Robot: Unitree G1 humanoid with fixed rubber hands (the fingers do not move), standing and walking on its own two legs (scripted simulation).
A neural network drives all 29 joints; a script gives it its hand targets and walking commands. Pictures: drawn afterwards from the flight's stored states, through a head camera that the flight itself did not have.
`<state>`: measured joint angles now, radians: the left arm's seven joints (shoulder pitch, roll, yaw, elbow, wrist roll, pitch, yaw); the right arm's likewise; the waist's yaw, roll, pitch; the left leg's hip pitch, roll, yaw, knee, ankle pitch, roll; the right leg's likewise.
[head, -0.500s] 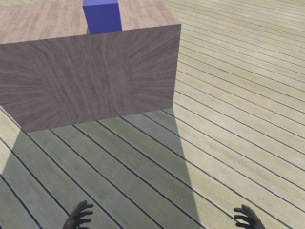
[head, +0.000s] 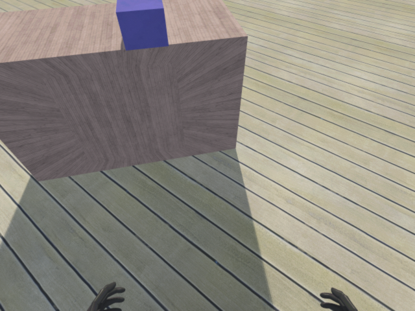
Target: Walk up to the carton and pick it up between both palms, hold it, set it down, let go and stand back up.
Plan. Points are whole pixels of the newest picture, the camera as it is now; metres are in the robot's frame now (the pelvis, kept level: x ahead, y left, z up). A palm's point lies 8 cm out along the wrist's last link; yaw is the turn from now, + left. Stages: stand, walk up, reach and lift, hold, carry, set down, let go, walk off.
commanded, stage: stand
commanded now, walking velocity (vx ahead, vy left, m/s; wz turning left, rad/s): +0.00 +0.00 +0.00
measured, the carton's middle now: (142, 16) +1.21 +0.34 +0.05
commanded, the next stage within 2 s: walk up in 0.50 s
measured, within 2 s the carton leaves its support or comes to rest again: neither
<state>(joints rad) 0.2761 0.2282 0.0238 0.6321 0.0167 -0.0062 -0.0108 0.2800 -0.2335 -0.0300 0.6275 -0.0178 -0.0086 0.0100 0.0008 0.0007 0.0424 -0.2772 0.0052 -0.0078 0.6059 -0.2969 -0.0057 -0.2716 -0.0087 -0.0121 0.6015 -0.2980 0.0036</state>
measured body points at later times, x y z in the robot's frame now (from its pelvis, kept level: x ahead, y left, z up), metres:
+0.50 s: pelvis +0.00 +0.00 +0.00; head +0.01 +0.00 +0.45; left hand +0.11 +0.25 -0.11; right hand +0.12 -0.25 -0.10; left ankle +0.02 +0.12 -0.73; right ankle +0.02 -0.12 -0.73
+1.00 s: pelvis +0.06 +0.07 -0.01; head +0.04 +0.08 +0.44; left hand +0.03 +0.36 -0.13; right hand +0.20 -0.19 -0.09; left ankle +0.13 +0.23 -0.72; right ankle +0.02 -0.12 -0.73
